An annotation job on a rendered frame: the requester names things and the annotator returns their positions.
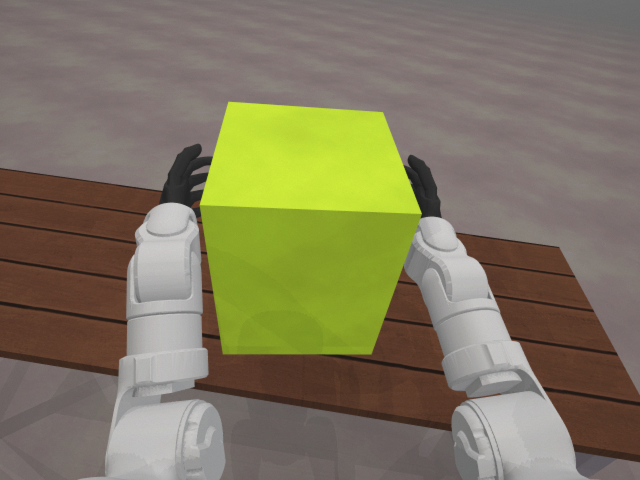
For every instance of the right robot upper arm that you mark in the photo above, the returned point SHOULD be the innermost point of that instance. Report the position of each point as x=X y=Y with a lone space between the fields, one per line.
x=515 y=436

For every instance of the table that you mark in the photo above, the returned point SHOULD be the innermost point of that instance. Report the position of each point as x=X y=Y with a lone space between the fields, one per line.
x=65 y=247

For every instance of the right robot hand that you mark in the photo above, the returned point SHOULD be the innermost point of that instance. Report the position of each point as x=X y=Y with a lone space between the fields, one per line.
x=424 y=187

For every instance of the left robot forearm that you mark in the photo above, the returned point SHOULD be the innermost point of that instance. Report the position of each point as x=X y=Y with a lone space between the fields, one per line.
x=164 y=306

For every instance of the left robot upper arm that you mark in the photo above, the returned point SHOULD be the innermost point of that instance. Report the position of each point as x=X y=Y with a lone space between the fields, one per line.
x=180 y=440

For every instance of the carton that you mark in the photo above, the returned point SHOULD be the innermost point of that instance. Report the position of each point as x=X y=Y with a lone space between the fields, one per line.
x=308 y=216

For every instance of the right robot forearm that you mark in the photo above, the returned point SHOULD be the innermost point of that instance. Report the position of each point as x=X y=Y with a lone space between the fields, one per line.
x=479 y=355

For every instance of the left robot hand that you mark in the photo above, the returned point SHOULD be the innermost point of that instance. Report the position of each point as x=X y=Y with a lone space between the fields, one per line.
x=179 y=183

